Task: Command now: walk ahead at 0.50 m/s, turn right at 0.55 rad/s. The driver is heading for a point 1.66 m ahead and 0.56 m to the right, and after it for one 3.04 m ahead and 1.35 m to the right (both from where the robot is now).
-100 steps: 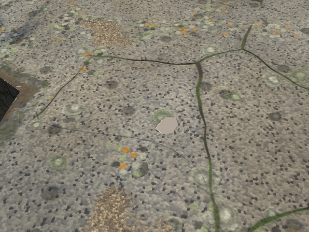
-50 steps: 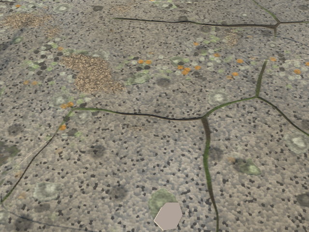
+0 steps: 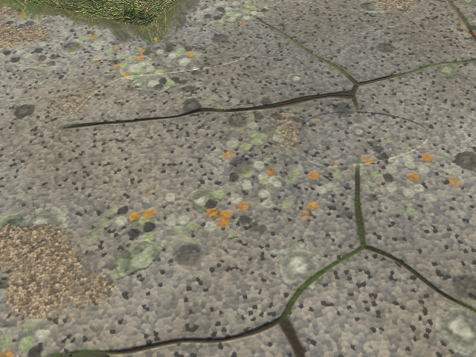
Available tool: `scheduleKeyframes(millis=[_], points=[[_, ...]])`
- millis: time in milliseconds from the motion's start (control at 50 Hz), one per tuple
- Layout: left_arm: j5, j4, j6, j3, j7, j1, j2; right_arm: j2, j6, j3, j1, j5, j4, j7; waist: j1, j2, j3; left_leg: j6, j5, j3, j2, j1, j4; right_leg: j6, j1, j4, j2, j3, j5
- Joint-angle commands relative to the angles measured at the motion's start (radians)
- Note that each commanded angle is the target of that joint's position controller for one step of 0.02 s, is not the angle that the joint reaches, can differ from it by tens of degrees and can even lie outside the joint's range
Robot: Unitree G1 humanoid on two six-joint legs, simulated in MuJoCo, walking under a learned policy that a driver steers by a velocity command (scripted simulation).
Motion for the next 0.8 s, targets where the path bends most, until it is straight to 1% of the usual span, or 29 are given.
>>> scheduleKeyframes(millis=[20, 40, 60, 80, 100, 120, 140, 180, 220, 260, 300, 340, 400, 440, 460, 480, 500, 520, 540, 560, 580, 600, 620, 640, 680, 720, 760, 780, 800], points=[[-0.013, 0.035, 0.005, 0.118, 0.034, 0.357, 0.345, -0.034, -0.029, 0.011, 0.024, -0.043, -0.130, 0.006, 0.112, -0.247, -0.261, 0.011, 0.052, -0.088, -0.034, -0.688, 0.815, -0.256, 0.845, -0.113, -0.219, 0.565, -0.110], [0.000, -0.003, -0.014, 0.095, 0.028, 0.371, 0.292, -0.068, -0.076, 0.015, -0.039, -0.010, -0.149, 0.021, 0.148, -0.157, -0.414, 0.018, -0.137, -0.349, -0.108, -0.833, 0.967, -0.340, 0.938, -0.288, -0.324, 0.918, -0.256], [0.010, 0.000, -0.029, 0.075, 0.024, 0.340, 0.226, -0.127, -0.104, 0.000, -0.153, 0.031, -0.180, 0.032, 0.174, -0.092, -0.288, 0.048, -0.047, -0.389, -0.050, -0.924, 0.956, -0.276, 0.867, -0.324, -0.301, 0.790, -0.192], [0.007, -0.005, -0.039, 0.066, 0.024, 0.283, 0.195, -0.121, -0.118, 0.004, -0.173, 0.029, -0.186, 0.030, 0.135, -0.031, -0.195, 0.067, 0.043, -0.386, -0.003, -0.904, 0.870, -0.238, 0.728, -0.318, -0.259, 0.658, -0.109], [0.005, -0.018, -0.043, 0.056, 0.025, 0.209, 0.159, -0.124, -0.119, -0.002, -0.171, 0.002, -0.171, 0.022, 0.088, 0.013, -0.131, 0.062, 0.094, -0.384, 0.030, -0.838, 0.777, -0.208, 0.582, -0.324, -0.216, 0.555, 0.001], [0.015, -0.036, -0.045, 0.045, 0.030, 0.165, 0.133, -0.138, -0.109, -0.011, -0.150, -0.013, -0.163, 0.020, 0.052, -0.003, -0.114, 0.055, 0.133, -0.391, 0.052, -0.760, 0.719, -0.195, 0.485, -0.341, -0.188, 0.491, 0.091], [0.019, -0.046, -0.045, 0.042, 0.034, 0.151, 0.131, -0.138, -0.095, -0.015, -0.136, -0.017, -0.162, 0.022, 0.034, -0.010, -0.105, 0.043, 0.151, -0.390, 0.057, -0.716, 0.683, -0.192, 0.429, -0.361, -0.171, 0.468, 0.130], [0.012, -0.045, -0.048, 0.047, 0.045, 0.164, 0.155, -0.110, -0.074, -0.010, -0.141, -0.029, -0.168, 0.020, 0.023, -0.003, -0.084, 0.009, 0.186, -0.366, 0.053, -0.693, 0.588, -0.194, 0.351, -0.381, -0.154, 0.412, 0.211], [0.010, -0.038, -0.046, 0.055, 0.060, 0.197, 0.186, -0.086, -0.064, -0.002, -0.211, -0.034, -0.194, 0.017, 0.040, -0.010, -0.054, -0.020, 0.293, -0.350, 0.034, -0.707, 0.453, -0.179, 0.303, -0.392, -0.126, 0.362, 0.229], [0.007, -0.032, -0.040, 0.057, 0.069, 0.221, 0.190, -0.066, -0.065, 0.007, -0.286, -0.032, -0.215, 0.021, 0.069, -0.035, -0.038, -0.030, 0.441, -0.345, 0.004, -0.672, 0.289, -0.140, 0.266, -0.384, -0.080, 0.318, 0.172], [0.005, -0.025, -0.033, 0.057, 0.072, 0.249, 0.190, -0.055, -0.070, 0.014, -0.350, -0.023, -0.235, 0.029, 0.098, -0.056, -0.031, -0.029, 0.551, -0.338, -0.029, -0.616, 0.161, -0.110, 0.242, -0.374, -0.062, 0.313, 0.100], [0.001, -0.011, -0.030, 0.058, 0.072, 0.283, 0.190, -0.066, -0.075, 0.013, -0.394, -0.013, -0.255, 0.036, 0.117, -0.067, -0.029, -0.023, 0.585, -0.348, -0.046, -0.588, 0.104, -0.098, 0.259, -0.354, -0.079, 0.351, 0.052], [-0.002, 0.000, -0.021, 0.056, 0.077, 0.306, 0.177, -0.103, -0.088, 0.002, -0.403, -0.009, -0.268, 0.047, 0.111, -0.081, -0.035, 0.002, 0.514, -0.380, -0.053, -0.585, 0.035, -0.086, 0.362, -0.265, -0.114, 0.437, 0.025], [0.002, -0.004, -0.014, 0.058, 0.082, 0.292, 0.179, -0.126, -0.100, -0.008, -0.349, -0.007, -0.257, 0.050, 0.077, -0.114, -0.046, 0.031, 0.424, -0.374, -0.058, -0.522, 0.017, -0.072, 0.394, -0.199, -0.128, 0.484, 0.071], [0.004, -0.012, -0.011, 0.052, 0.081, 0.276, 0.163, -0.141, -0.105, -0.019, -0.265, -0.011, -0.234, 0.046, 0.031, -0.118, -0.080, 0.056, 0.427, -0.354, -0.065, -0.408, -0.022, -0.052, 0.384, -0.131, -0.097, 0.476, 0.124], [0.010, -0.026, -0.013, 0.034, 0.077, 0.265, 0.118, -0.178, -0.111, -0.034, -0.141, -0.027, -0.214, 0.040, -0.029, -0.086, -0.185, 0.105, 0.419, -0.412, 0.015, -0.191, 0.000, -0.019, 0.317, 0.051, -0.044, 0.426, 0.126], [0.005, -0.049, -0.018, 0.017, 0.076, 0.346, 0.060, -0.259, -0.107, -0.054, 0.005, -0.046, -0.199, 0.031, -0.040, 0.103, -0.350, 0.224, 0.304, -0.719, 0.236, 0.178, -0.008, 0.055, 0.044, 0.383, 0.076, 0.300, -0.103], [-0.013, -0.065, -0.025, 0.008, 0.077, 0.414, 0.074, -0.250, -0.092, -0.056, 0.052, -0.025, -0.168, 0.041, -0.015, 0.359, -0.409, 0.314, 0.044, -1.090, 0.372, 0.301, -0.120, 0.083, -0.199, 0.613, 0.095, 0.245, -0.479], [-0.021, -0.049, -0.023, 0.029, 0.076, 0.361, 0.171, -0.158, -0.086, -0.031, -0.002, -0.011, -0.190, 0.040, -0.033, 0.221, -0.269, 0.277, -0.105, -1.023, 0.343, 0.194, -0.158, 0.091, -0.284, 0.705, 0.027, 0.267, -0.416], [-0.012, -0.063, -0.018, 0.037, 0.076, 0.271, 0.195, -0.120, -0.075, -0.020, -0.050, -0.014, -0.200, 0.035, -0.040, 0.139, -0.162, 0.235, -0.039, -0.866, 0.302, 0.065, -0.166, 0.094, -0.289, 0.717, -0.008, 0.227, -0.337], [-0.001, -0.076, -0.015, 0.038, 0.074, 0.226, 0.184, -0.102, -0.069, -0.012, -0.096, -0.023, -0.198, 0.034, -0.020, 0.095, -0.087, 0.220, 0.084, -0.746, 0.260, -0.063, -0.191, 0.097, -0.260, 0.677, -0.039, 0.208, -0.277], [0.006, -0.081, -0.011, 0.042, 0.071, 0.208, 0.168, -0.078, -0.068, -0.003, -0.121, -0.029, -0.194, 0.032, 0.001, 0.095, -0.050, 0.206, 0.172, -0.656, 0.221, -0.143, -0.217, 0.093, -0.226, 0.628, -0.069, 0.209, -0.236], [-0.002, -0.085, -0.006, 0.039, 0.066, 0.225, 0.145, -0.081, -0.070, -0.002, -0.132, -0.033, -0.187, 0.030, 0.022, 0.133, -0.039, 0.207, 0.222, -0.597, 0.207, -0.199, -0.241, 0.094, -0.183, 0.604, -0.090, 0.199, -0.213], [-0.006, -0.086, 0.000, 0.034, 0.062, 0.229, 0.123, -0.078, -0.074, -0.004, -0.134, -0.028, -0.179, 0.031, 0.026, 0.137, -0.034, 0.213, 0.262, -0.547, 0.197, -0.223, -0.265, 0.098, -0.170, 0.580, -0.101, 0.186, -0.205], [-0.004, -0.106, 0.007, 0.028, 0.061, 0.200, 0.101, -0.103, -0.082, -0.013, -0.123, -0.023, -0.164, 0.029, 0.027, 0.113, -0.026, 0.231, 0.348, -0.468, 0.201, -0.228, -0.296, 0.108, -0.194, 0.521, -0.112, 0.174, -0.160], [0.001, -0.125, 0.007, 0.023, 0.057, 0.167, 0.093, -0.131, -0.082, -0.022, -0.112, -0.023, -0.153, 0.028, 0.022, 0.088, -0.027, 0.242, 0.436, -0.402, 0.212, -0.200, -0.308, 0.119, -0.223, 0.440, -0.119, 0.172, -0.078], [-0.001, -0.133, 0.001, 0.019, 0.046, 0.133, 0.086, -0.143, -0.077, -0.025, -0.114, -0.021, -0.148, 0.027, 0.013, 0.079, -0.025, 0.227, 0.501, -0.316, 0.192, -0.182, -0.309, 0.118, -0.207, 0.329, -0.114, 0.150, 0.032], [0.001, -0.140, -0.004, 0.014, 0.040, 0.100, 0.076, -0.147, -0.074, -0.024, -0.102, -0.018, -0.142, 0.027, -0.001, 0.073, -0.019, 0.219, 0.517, -0.282, 0.179, -0.186, -0.310, 0.113, -0.182, 0.262, -0.106, 0.136, 0.080], [0.005, -0.151, -0.009, 0.008, 0.035, 0.060, 0.064, -0.151, -0.068, -0.023, -0.098, -0.016, -0.136, 0.025, -0.011, 0.065, 0.001, 0.212, 0.579, -0.246, 0.167, -0.199, -0.300, 0.109, -0.151, 0.188, -0.091, 0.115, 0.118]])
